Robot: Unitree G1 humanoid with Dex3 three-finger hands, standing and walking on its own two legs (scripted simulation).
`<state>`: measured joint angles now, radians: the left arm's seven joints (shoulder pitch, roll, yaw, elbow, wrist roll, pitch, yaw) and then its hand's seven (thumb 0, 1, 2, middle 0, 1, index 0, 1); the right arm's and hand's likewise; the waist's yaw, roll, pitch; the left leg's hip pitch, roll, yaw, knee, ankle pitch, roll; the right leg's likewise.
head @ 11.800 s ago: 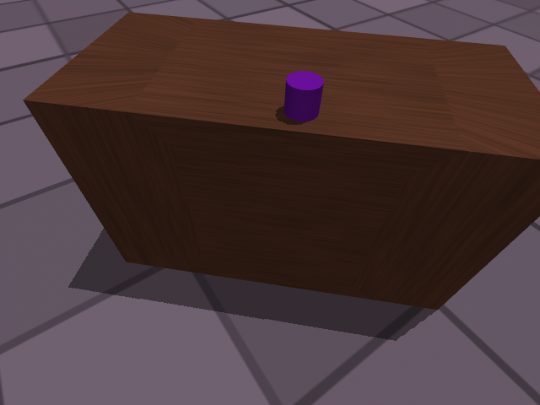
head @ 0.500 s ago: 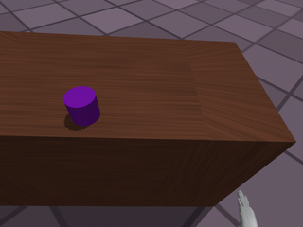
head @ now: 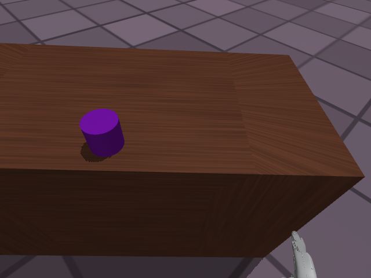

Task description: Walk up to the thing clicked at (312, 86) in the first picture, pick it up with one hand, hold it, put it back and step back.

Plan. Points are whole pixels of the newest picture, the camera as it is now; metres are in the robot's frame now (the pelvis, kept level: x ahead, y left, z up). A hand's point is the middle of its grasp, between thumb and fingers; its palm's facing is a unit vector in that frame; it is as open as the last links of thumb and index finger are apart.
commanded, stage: go down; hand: left
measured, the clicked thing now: (103, 133) +0.44 +0.20 +0.07
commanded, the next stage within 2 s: approach in 0.12 s
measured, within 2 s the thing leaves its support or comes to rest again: neither
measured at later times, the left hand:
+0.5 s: hand out of the picture +0.36 +0.37 +0.15, palm faces +0.15 -0.99 +0.02, open 17.7 cm
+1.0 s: hand (89, 127) +0.44 +0.23 +0.09, palm faces +0.16 -0.99 +0.03, open 17.6 cm
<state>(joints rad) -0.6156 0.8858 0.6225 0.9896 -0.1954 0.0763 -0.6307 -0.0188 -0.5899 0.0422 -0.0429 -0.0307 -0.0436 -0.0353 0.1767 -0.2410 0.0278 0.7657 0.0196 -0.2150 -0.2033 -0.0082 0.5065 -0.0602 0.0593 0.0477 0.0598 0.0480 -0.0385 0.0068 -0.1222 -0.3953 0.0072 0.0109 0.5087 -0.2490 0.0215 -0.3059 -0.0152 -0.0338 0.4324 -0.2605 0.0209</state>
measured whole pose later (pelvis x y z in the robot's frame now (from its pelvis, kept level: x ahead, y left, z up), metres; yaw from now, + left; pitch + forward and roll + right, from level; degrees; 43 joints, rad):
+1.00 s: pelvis +0.00 -0.01 -0.02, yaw -3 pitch +12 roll -2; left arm -0.56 0.46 0.45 0.84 -0.20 -0.18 -0.21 -0.02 -0.58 0.04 -0.05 -0.04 -0.06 -0.04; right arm 0.25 -0.24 -0.05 0.58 0.02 -0.11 -0.05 -0.01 0.52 -0.06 0.06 0.05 0.06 0.05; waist -0.09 0.02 -0.13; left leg -0.58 0.05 0.04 0.72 -0.36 0.01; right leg -0.52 0.02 0.01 0.66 -0.36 0.01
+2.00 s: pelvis -0.03 +0.00 -0.03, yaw -2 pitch +11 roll -2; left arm -0.71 0.44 0.33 0.87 -0.15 -0.13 -0.08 -0.02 -0.56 0.22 -0.54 -0.38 -0.54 -0.38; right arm 0.31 -0.24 -0.05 0.37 0.03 -0.09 -0.05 -0.01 0.49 -0.06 0.06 0.05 0.06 0.05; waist -0.10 -0.01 -0.10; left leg -0.64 0.03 0.03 0.80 -0.35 0.02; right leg -0.57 0.00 0.00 0.76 -0.37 0.02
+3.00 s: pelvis -0.02 -0.01 -0.02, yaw -2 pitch +7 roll -1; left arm -0.62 0.37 0.32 0.66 -0.16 0.02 -0.04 0.00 -0.61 1.05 -0.64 -0.95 -0.65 -0.98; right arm 0.31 -0.22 -0.04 0.44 0.05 -0.07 -0.06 -0.01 0.49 -0.07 0.06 0.05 0.06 0.05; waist -0.06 0.02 -0.11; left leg -0.51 0.03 0.03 0.74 -0.34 0.00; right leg -0.46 0.00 -0.01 0.72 -0.38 0.00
